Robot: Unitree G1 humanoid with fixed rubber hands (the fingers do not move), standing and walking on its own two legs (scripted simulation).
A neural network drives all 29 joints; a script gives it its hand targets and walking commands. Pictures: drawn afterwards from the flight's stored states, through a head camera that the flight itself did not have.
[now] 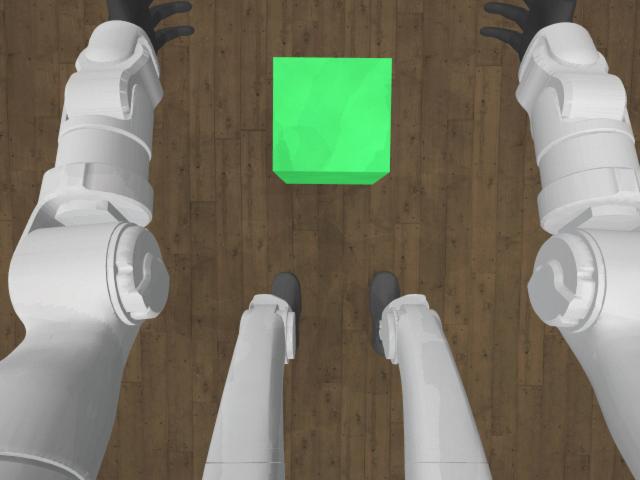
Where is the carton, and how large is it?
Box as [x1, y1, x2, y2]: [273, 57, 391, 184]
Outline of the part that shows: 273,57 273,171 286,183 372,184 389,171 391,58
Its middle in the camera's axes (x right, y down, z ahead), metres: +0.02 -0.23 +0.82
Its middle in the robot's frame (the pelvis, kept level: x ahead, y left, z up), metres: +0.55 +0.01 -0.52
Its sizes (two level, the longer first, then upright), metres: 0.210 0.200 0.250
